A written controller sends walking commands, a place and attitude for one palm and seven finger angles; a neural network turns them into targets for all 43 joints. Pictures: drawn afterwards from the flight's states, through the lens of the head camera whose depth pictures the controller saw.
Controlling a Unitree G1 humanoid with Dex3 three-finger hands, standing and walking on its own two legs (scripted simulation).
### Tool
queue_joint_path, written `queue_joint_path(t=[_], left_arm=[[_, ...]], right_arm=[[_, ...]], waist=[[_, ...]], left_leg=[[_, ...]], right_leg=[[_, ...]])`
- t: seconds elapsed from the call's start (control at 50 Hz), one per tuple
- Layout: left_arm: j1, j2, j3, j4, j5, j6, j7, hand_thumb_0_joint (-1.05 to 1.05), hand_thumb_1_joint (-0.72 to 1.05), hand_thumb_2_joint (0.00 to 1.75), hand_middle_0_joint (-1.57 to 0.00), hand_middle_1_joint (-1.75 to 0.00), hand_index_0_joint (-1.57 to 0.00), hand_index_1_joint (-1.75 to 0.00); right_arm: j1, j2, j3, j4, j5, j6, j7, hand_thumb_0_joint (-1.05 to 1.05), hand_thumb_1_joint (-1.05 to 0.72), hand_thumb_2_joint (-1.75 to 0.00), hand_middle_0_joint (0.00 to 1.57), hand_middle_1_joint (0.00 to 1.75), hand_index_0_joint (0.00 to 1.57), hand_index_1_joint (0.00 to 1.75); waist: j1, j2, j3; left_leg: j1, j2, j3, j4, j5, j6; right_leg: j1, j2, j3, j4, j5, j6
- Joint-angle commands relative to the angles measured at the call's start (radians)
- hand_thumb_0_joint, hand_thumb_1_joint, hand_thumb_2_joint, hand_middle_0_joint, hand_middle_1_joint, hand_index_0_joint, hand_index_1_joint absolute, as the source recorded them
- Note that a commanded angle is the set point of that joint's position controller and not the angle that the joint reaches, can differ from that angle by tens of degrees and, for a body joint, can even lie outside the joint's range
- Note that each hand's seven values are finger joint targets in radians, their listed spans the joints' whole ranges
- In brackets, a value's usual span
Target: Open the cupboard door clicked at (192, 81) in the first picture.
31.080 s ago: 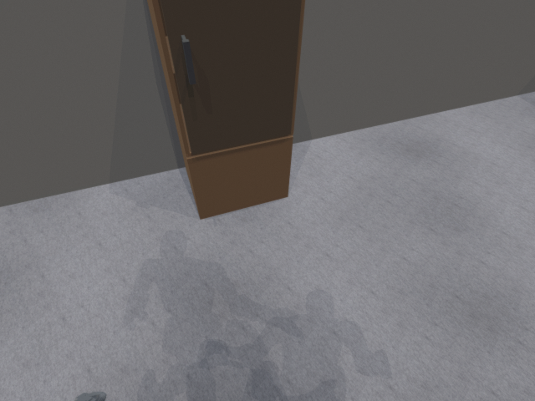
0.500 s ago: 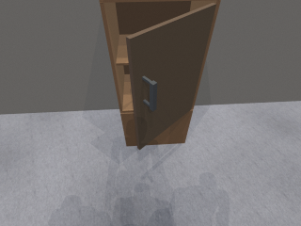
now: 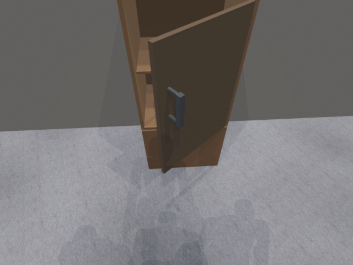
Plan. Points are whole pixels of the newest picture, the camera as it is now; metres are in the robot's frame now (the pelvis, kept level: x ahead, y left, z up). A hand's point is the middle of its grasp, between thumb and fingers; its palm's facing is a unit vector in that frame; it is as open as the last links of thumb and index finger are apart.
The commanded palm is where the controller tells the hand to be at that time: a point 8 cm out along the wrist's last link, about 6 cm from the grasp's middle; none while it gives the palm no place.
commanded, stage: look to check the result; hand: left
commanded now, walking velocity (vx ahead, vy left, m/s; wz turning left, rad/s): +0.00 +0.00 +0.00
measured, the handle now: (175, 108) +0.55 +0.03 +0.03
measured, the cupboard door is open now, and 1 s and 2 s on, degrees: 39 39 39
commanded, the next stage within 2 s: walk to a spot facing it in 0.14 s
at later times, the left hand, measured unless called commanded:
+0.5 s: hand out of the picture +0.00 +0.17 -0.18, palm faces +0.01 -0.98 -0.19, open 7.4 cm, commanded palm none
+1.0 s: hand out of the picture +0.11 +0.15 -0.16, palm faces -0.23 -0.93 -0.27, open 7.4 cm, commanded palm none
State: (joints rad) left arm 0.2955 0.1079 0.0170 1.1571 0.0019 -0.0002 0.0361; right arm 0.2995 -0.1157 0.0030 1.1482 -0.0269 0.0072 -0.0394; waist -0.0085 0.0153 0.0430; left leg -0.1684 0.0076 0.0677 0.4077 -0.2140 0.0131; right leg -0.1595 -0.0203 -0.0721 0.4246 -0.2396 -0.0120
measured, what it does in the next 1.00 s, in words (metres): lifts its left foot, turning right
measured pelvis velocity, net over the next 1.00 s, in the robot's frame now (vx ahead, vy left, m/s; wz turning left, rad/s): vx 0.01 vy -0.03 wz -0.35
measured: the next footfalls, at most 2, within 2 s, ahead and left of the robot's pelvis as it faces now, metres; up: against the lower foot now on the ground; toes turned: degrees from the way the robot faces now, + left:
left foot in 1.22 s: +0.12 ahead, +0.10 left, +0.00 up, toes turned -30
right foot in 1.64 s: -0.02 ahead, -0.11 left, +0.00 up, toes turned -49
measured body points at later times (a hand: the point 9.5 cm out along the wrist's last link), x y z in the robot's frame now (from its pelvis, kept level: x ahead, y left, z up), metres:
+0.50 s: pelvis +0.00 +0.00 -0.01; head +0.03 -0.01 +0.44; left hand +0.00 +0.22 -0.16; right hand -0.01 -0.22 -0.17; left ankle +0.01 +0.11 -0.74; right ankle +0.00 -0.11 -0.74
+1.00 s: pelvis +0.01 -0.03 +0.00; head +0.06 -0.07 +0.44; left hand +0.12 +0.20 -0.14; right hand +0.07 -0.31 -0.15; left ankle +0.03 +0.14 -0.67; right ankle -0.01 -0.10 -0.74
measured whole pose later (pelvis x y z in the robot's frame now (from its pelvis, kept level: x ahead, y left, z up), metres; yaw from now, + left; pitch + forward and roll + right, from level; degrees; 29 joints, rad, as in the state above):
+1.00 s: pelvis +0.01 -0.03 +0.00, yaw -20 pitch +2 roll +2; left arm 0.25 0.17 0.08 0.95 0.02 0.03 0.02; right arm 0.04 -0.22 -0.06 0.90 -0.02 0.06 -0.04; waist 0.04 0.02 0.10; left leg -0.46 0.02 -0.04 1.05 -0.40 -0.06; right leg -0.25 0.11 0.13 0.46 -0.23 -0.08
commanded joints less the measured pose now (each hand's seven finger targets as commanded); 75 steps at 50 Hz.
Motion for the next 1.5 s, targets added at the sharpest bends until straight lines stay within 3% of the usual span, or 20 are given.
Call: queue_joint_path(t=[0.0,0.34,0.48,0.56,0.6,0.64,0.66,0.68,0.72,0.78,0.92,1.1,1.16,1.18,1.2,1.22,1.24,1.28,1.32,1.48], left_arm=[[0.074,0.096,0.013,-0.016,0.006,-0.014,0.004,0.0,0.9,0.9,-0.2,-0.3,-0.2,-0.3],[0.031,0.127,0.046,-0.051,0.012,0.008,-0.003,0.0,0.9,0.9,-0.2,-0.3,-0.2,-0.3],[-0.016,0.145,0.08,-0.143,0.022,0.034,-0.025,0.0,0.9,0.9,-0.2,-0.3,-0.2,-0.3],[-0.012,0.13,0.089,-0.181,0.027,0.045,-0.038,0.0,0.9,0.9,-0.2,-0.3,-0.2,-0.3],[0.0,0.126,0.091,-0.192,0.027,0.045,-0.043,0.0,0.9,0.9,-0.2,-0.3,-0.2,-0.3],[0.045,0.156,0.098,-0.191,0.03,0.035,-0.043,0.0,0.9,0.9,-0.2,-0.3,-0.2,-0.3],[0.051,0.244,0.109,-0.191,0.039,0.021,-0.032,0.0,0.9,0.9,-0.2,-0.3,-0.2,-0.3],[0.1,0.286,0.118,-0.184,0.029,0.016,-0.018,0.0,0.9,0.9,-0.2,-0.3,-0.2,-0.3],[0.042,0.265,0.115,-0.198,0.02,0.02,-0.003,0.0,0.9,0.9,-0.2,-0.3,-0.2,-0.3],[0.0,0.243,0.104,-0.232,0.015,0.008,-0.002,0.0,0.9,0.9,-0.2,-0.3,-0.2,-0.3],[0.044,0.261,0.109,-0.248,0.021,0.011,-0.004,0.0,0.9,0.9,-0.2,-0.3,-0.2,-0.3],[0.002,0.291,0.12,-0.295,0.031,0.019,-0.008,0.0,0.9,0.9,-0.2,-0.3,-0.2,-0.3],[-0.074,0.285,0.116,-0.318,0.018,0.024,-0.013,0.0,0.9,0.9,-0.2,-0.3,-0.2,-0.3],[-0.07,0.243,0.107,-0.333,0.011,0.027,-0.017,0.0,0.9,0.9,-0.2,-0.3,-0.2,-0.3],[-0.03,0.197,0.095,-0.344,0.007,0.025,-0.033,0.0,0.9,0.9,-0.2,-0.3,-0.2,-0.3],[-0.054,0.226,0.099,-0.365,0.019,0.022,-0.042,0.0,0.9,0.9,-0.2,-0.3,-0.2,-0.3],[-0.088,0.232,0.105,-0.338,0.038,0.027,-0.046,0.0,0.9,0.9,-0.2,-0.3,-0.2,-0.3],[-0.062,0.218,0.107,-0.319,0.029,0.036,-0.057,0.0,0.9,0.9,-0.2,-0.3,-0.2,-0.3],[-0.059,0.199,0.099,-0.318,0.024,0.041,-0.067,0.0,0.9,0.9,-0.2,-0.3,-0.2,-0.3],[-0.207,0.164,0.069,-0.35,0.019,0.042,-0.076,0.0,0.9,0.9,-0.2,-0.3,-0.2,-0.3]], right_arm=[[0.074,-0.081,-0.013,-0.017,0.005,-0.006,-0.001,0.0,-0.9,-0.9,0.2,0.3,0.2,0.3],[0.055,-0.11,-0.037,-0.032,0.002,0.011,-0.013,0.0,-0.9,-0.9,0.2,0.3,0.2,0.3],[-0.003,-0.18,-0.077,-0.125,-0.001,0.017,-0.018,0.0,-0.9,-0.9,0.2,0.3,0.2,0.3],[-0.054,-0.232,-0.097,-0.174,-0.006,0.011,-0.014,0.0,-0.9,-0.9,0.2,0.3,0.2,0.3],[-0.091,-0.237,-0.097,-0.201,-0.008,0.013,-0.011,0.0,-0.9,-0.9,0.2,0.3,0.2,0.3],[-0.134,-0.231,-0.097,-0.226,-0.007,0.017,-0.009,0.0,-0.9,-0.9,0.2,0.3,0.2,0.3],[-0.118,-0.182,-0.093,-0.245,0.006,0.022,-0.006,0.0,-0.9,-0.9,0.2,0.3,0.2,0.3],[-0.171,-0.161,-0.086,-0.268,0.007,0.031,-0.004,0.0,-0.9,-0.9,0.2,0.3,0.2,0.3],[-0.172,-0.182,-0.094,-0.268,0.011,0.036,-0.007,0.0,-0.9,-0.9,0.2,0.3,0.2,0.3],[-0.197,-0.17,-0.084,-0.275,0.006,0.035,0.003,0.0,-0.9,-0.9,0.2,0.3,0.2,0.3],[-0.254,-0.177,-0.08,-0.314,0.012,0.036,-0.005,0.0,-0.9,-0.9,0.2,0.3,0.2,0.3],[-0.265,-0.169,-0.075,-0.367,0.027,0.016,-0.002,0.0,-0.9,-0.9,0.2,0.3,0.2,0.3],[-0.124,-0.184,-0.075,-0.335,0.03,0.001,-0.009,0.0,-0.9,-0.9,0.2,0.3,0.2,0.3],[-0.083,-0.246,-0.081,-0.326,0.02,-0.009,-0.014,0.0,-0.9,-0.9,0.2,0.3,0.2,0.3],[-0.077,-0.339,-0.101,-0.344,0.008,-0.01,-0.012,0.0,-0.9,-0.9,0.2,0.3,0.2,0.3],[-0.073,-0.351,-0.094,-0.364,-0.001,0.0,-0.018,0.0,-0.9,-0.9,0.2,0.3,0.2,0.3],[-0.068,-0.303,-0.081,-0.352,-0.013,-0.007,-0.016,0.0,-0.9,-0.9,0.2,0.3,0.2,0.3],[-0.127,-0.253,-0.059,-0.365,-0.009,-0.007,-0.015,0.0,-0.9,-0.9,0.2,0.3,0.2,0.3],[-0.105,-0.235,-0.055,-0.36,-0.006,-0.014,-0.016,0.0,-0.9,-0.9,0.2,0.3,0.2,0.3],[0.043,-0.269,-0.077,-0.283,-0.009,-0.01,-0.006,0.0,-0.9,-0.9,0.2,0.3,0.2,0.3]], waist=[[0.003,-0.009,0.053],[-0.005,-0.006,0.045],[0.001,0.048,0.013],[0.024,0.161,-0.015],[0.039,0.141,-0.012],[0.074,0.019,0.02],[0.065,-0.244,-0.009],[0.103,-0.35,-0.025],[0.056,-0.214,-0.036],[0.039,-0.077,-0.079],[0.059,-0.105,-0.095],[0.051,-0.145,-0.1],[-0.017,-0.118,-0.134],[-0.033,0.034,-0.142],[-0.014,0.322,-0.143],[-0.015,0.221,-0.083],[-0.016,0.15,-0.049],[0.035,0.179,-0.013],[0.032,0.155,-0.056],[-0.038,0.201,-0.05]], left_leg=[[-0.021,0.087,-0.082,-0.079,0.057,0.02],[-0.009,0.116,-0.038,-0.009,0.062,0.016],[-0.017,0.208,-0.071,-0.023,-0.056,0.05],[-0.065,0.343,-0.128,-0.081,-0.046,0.119],[-0.102,0.356,-0.087,-0.044,-0.008,0.122],[-0.163,0.258,0.021,0.145,0.007,0.049],[-0.268,0.112,0.128,0.371,-0.17,-0.023],[-0.376,0.015,0.048,0.615,-0.409,-0.044],[-0.435,0.038,-0.102,0.771,-0.311,-0.041],[-0.413,0.046,-0.103,0.766,-0.2,-0.062],[-0.417,0.024,-0.114,0.659,-0.194,-0.076],[-0.267,-0.008,-0.124,0.382,-0.235,-0.058],[0.008,-0.007,-0.113,0.061,-0.035,-0.046],[0.168,0.142,-0.252,-0.071,-0.032,-0.004],[0.228,0.41,-0.51,-0.132,0.073,0.1],[0.083,0.507,-0.539,-0.135,0.115,0.189],[0.027,0.435,-0.483,-0.139,0.185,0.166],[-0.026,0.325,-0.259,-0.094,0.298,0.113],[0.046,0.274,-0.134,-0.052,0.458,0.094],[0.102,0.309,-0.016,-0.008,0.504,0.105]], right_leg=[[-0.051,-0.085,0.084,-0.099,0.056,-0.023],[-0.102,-0.086,0.123,-0.042,0.132,-0.037],[-0.213,-0.02,0.141,0.105,0.095,-0.032],[-0.215,0.021,0.06,0.346,-0.108,-0.006],[-0.177,0.005,0.046,0.355,-0.157,-0.003],[-0.103,-0.015,0.114,0.133,0.077,-0.022],[-0.029,-0.188,0.388,-0.022,0.253,-0.085],[0.025,-0.285,0.578,-0.104,0.473,-0.129],[0.066,-0.249,0.545,-0.07,0.453,-0.151],[0.09,-0.188,0.459,-0.042,0.473,-0.169],[0.162,-0.155,0.482,-0.03,0.581,-0.16],[0.055,-0.141,0.589,-0.002,0.548,-0.189],[-0.1,-0.062,0.532,0.071,0.42,-0.102],[-0.285,0.034,0.449,0.16,0.15,-0.053],[-0.438,0.142,0.258,0.383,-0.334,0.009],[-0.439,0.086,0.159,0.572,-0.402,0.039],[-0.436,0.08,0.169,0.699,-0.338,0.049],[-0.435,0.035,0.147,0.827,-0.213,0.063],[-0.443,0.02,0.105,0.82,-0.165,0.07],[-0.333,-0.006,0.001,0.452,-0.177,0.05]])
